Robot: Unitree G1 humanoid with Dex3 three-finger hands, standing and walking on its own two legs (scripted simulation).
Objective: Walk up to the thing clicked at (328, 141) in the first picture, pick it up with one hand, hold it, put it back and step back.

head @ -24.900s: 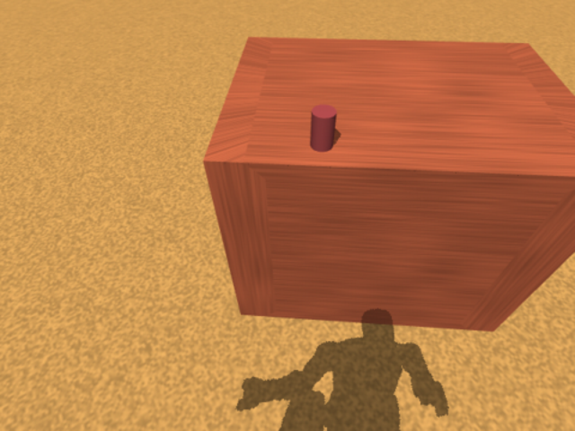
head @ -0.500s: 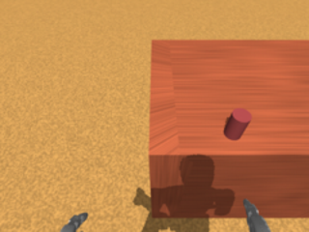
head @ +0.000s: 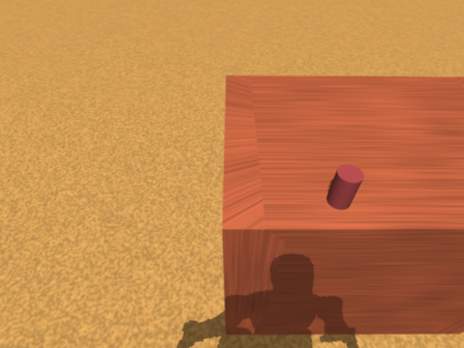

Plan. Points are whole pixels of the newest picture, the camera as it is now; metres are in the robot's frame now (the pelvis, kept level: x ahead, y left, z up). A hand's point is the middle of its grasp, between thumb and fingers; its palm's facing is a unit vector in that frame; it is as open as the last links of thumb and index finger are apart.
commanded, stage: home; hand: right
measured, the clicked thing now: (344, 187) +0.45 -0.21 +0.01
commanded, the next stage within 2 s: stand in 1.30 s
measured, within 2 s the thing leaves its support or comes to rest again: neither
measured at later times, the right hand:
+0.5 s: hand out of the picture +0.07 -0.25 -0.15, palm faces -0.06 +0.93 -0.36, open 17.2 cm
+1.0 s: hand out of the picture +0.10 -0.25 -0.15, palm faces -0.05 +0.93 -0.36, open 17.3 cm
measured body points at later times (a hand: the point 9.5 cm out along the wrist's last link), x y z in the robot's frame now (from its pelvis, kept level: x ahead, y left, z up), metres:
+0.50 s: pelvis +0.00 +0.00 +0.00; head +0.00 +0.01 +0.45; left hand +0.05 +0.31 -0.14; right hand +0.07 -0.30 -0.13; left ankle +0.03 +0.13 -0.75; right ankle -0.01 -0.13 -0.75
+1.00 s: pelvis +0.02 +0.01 +0.00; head +0.02 +0.01 +0.45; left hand +0.09 +0.31 -0.13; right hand +0.10 -0.29 -0.13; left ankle +0.03 +0.13 -0.75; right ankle -0.01 -0.13 -0.75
